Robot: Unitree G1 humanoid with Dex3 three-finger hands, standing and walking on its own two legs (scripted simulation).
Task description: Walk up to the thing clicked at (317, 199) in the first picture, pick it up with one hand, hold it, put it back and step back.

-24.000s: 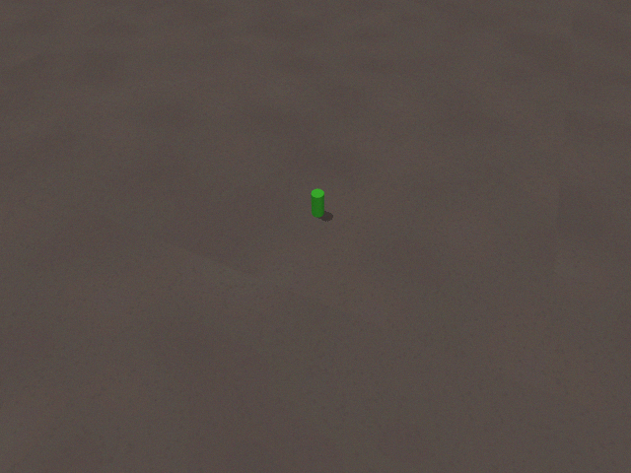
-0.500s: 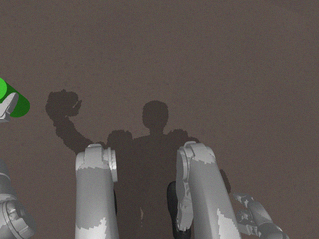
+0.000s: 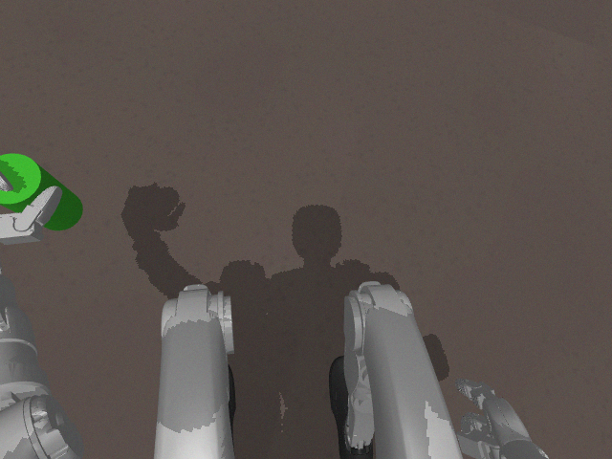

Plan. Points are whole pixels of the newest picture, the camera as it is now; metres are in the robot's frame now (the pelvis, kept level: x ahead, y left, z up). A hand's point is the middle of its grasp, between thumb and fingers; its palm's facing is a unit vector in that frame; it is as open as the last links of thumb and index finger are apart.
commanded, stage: lift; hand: left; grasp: from above
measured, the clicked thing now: (38, 196) +0.43 +0.34 -0.05
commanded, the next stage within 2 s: hold in 1.76 s
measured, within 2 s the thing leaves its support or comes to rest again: neither
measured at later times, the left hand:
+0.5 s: hand out of the picture +0.39 +0.30 +0.15, palm faces +0.42 -0.91 -0.07, open 6.2 cm
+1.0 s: hand out of the picture +0.38 +0.27 +0.29, palm faces +0.42 -0.91 -0.05, open 6.4 cm
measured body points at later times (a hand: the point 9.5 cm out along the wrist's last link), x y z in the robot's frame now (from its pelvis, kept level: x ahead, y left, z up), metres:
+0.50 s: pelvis +0.02 +0.00 +0.13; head +0.19 +0.04 +0.55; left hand +0.36 +0.35 +0.15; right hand +0.20 -0.24 +0.00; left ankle +0.09 +0.14 -0.36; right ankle +0.09 -0.12 -0.36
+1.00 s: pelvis +0.05 +0.01 +0.26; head +0.15 +0.03 +0.70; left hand +0.35 +0.31 +0.30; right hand +0.22 -0.22 +0.15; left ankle +0.09 +0.14 -0.36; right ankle +0.09 -0.12 -0.36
